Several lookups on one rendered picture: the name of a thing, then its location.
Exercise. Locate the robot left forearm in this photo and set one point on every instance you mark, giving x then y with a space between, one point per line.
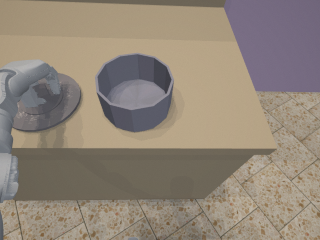
13 84

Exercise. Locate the table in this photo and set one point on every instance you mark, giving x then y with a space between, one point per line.
215 122

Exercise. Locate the left robot hand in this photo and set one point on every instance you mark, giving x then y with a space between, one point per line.
35 70

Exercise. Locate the robot left upper arm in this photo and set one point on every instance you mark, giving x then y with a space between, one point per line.
9 174

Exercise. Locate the lid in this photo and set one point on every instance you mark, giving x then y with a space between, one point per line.
56 110

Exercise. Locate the knob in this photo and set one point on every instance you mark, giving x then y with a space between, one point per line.
42 91

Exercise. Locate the pot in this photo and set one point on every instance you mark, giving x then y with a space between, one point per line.
135 91

